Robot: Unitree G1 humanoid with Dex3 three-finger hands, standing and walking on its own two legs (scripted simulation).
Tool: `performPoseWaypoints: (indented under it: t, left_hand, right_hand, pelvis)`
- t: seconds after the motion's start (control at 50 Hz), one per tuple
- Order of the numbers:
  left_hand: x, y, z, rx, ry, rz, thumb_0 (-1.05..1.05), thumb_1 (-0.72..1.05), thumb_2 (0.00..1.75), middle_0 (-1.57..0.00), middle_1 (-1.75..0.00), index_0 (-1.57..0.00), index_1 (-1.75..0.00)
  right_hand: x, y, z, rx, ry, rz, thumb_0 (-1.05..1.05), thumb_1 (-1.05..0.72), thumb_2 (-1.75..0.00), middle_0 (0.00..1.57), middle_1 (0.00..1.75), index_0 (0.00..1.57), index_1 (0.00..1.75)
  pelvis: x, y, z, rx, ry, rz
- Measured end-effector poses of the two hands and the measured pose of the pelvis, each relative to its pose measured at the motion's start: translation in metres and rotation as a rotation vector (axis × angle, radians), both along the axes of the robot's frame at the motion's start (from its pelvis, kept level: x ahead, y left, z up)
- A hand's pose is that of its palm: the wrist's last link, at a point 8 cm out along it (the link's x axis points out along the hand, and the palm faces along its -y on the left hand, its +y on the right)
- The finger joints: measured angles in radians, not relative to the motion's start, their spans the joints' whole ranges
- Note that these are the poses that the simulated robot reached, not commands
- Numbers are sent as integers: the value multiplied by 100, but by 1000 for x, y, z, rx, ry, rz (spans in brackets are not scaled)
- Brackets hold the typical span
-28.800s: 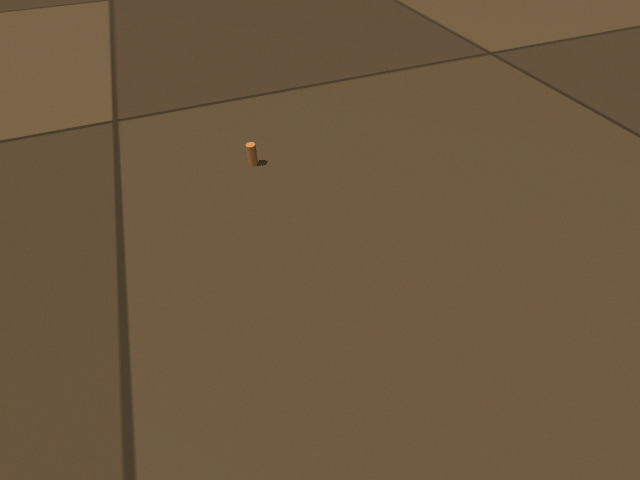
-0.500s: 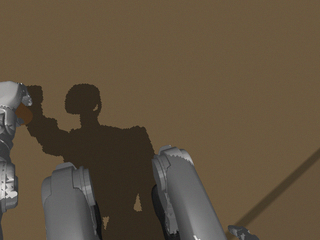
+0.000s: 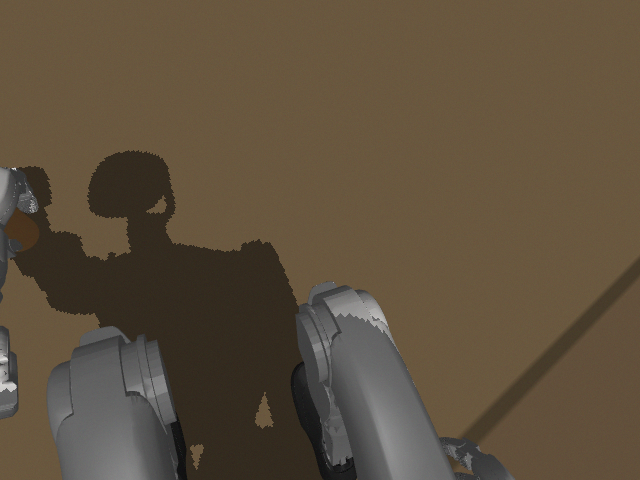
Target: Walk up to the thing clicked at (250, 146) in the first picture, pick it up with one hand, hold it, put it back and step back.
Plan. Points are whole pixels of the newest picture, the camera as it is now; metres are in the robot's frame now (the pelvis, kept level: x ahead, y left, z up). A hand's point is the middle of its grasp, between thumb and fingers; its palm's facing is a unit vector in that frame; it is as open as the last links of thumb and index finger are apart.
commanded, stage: rest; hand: left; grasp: from above
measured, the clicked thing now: (0, 222) +0.47 +0.32 -0.23
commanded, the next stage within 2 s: open in 0.76 s
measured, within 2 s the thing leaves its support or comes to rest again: rests again in 0.46 s
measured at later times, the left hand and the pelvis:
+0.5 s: hand (8, 230) +0.46 +0.30 -0.22, palm faces -0.44 -0.12 -0.89, open 7.0 cm; pelvis +0.01 +0.00 -0.01, yaw -2 degrees
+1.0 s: hand (4, 231) +0.46 +0.31 -0.22, palm faces -0.45 -0.12 -0.88, open 7.3 cm; pelvis +0.00 +0.00 -0.01, yaw -4 degrees
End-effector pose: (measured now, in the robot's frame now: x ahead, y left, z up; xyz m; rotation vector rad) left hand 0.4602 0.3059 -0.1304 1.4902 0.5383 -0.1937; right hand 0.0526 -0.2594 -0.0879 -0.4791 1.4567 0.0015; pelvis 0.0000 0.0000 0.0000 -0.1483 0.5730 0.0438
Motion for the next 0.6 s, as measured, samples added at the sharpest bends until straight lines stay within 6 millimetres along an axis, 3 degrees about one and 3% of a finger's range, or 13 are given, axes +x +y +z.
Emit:
performPoseWaypoints:
  t: [0.18,0.4,0.6]
  left_hand:
    - [4,-1,-14,-9,27,28,-3,23,51,-75,-68,-93,-66]
    - [7,-3,-34,-32,16,7,-3,23,51,-75,-68,-93,-66]
    - [5,4,-34,-15,3,32,-3,22,52,-75,-67,-94,-65]
  right_hand:
    - [-5,2,-6,16,17,13,0,-91,-90,21,30,20,30]
    - [-6,1,2,0,42,38,0,-91,-90,21,30,20,30]
    - [2,-1,4,-2,15,67,0,-91,-90,20,30,20,30]
  pelvis:
    - [2,0,-6,-6,-9,-14]
    - [6,0,-9,-21,-17,-22]
    - [4,2,-10,-31,-28,-29]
